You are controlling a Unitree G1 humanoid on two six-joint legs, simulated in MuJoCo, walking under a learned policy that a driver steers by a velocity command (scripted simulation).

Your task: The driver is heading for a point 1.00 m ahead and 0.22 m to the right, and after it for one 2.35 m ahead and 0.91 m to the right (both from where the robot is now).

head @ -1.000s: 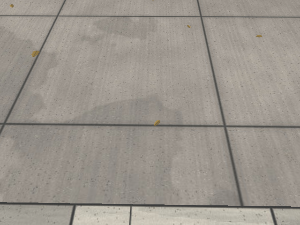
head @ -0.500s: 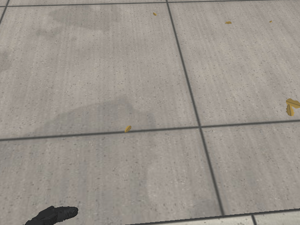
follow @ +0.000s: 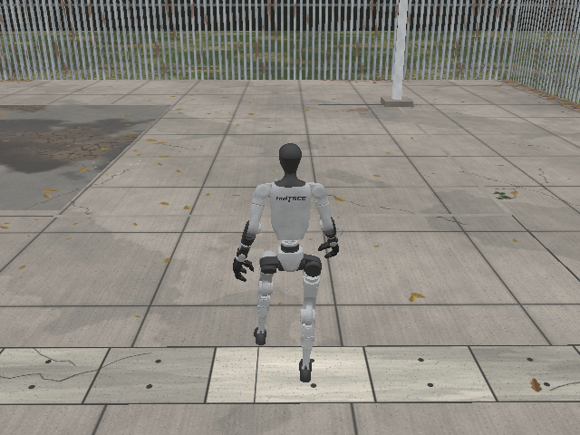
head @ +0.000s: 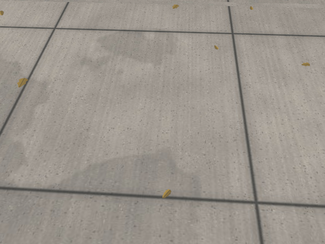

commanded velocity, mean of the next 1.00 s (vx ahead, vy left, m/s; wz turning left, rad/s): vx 0.50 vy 0.00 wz -0.25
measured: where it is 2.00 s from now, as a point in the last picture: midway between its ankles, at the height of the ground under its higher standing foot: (229, 142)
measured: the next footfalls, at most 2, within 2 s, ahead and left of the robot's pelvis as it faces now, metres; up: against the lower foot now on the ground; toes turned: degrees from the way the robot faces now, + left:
left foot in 0.16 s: +0.27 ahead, +0.15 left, +0.00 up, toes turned +2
right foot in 0.70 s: +0.57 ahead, -0.10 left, +0.00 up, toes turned -10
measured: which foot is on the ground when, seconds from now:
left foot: up 0.00-0.14, down 0.16-0.72, up 0.74-1.00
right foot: down 0.00-0.18, up 0.20-0.68, down 0.70-1.00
